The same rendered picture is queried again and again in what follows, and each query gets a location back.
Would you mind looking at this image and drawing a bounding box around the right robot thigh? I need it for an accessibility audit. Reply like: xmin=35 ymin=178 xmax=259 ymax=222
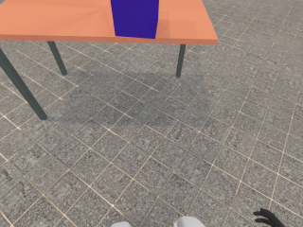
xmin=172 ymin=216 xmax=205 ymax=227

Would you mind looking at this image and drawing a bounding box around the right robot hand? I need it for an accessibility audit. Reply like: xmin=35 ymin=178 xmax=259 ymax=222
xmin=253 ymin=208 xmax=285 ymax=227

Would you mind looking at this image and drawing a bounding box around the table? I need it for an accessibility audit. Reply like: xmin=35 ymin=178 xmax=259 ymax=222
xmin=0 ymin=0 xmax=219 ymax=120

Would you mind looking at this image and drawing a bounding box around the carton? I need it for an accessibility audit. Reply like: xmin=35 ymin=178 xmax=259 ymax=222
xmin=110 ymin=0 xmax=159 ymax=39

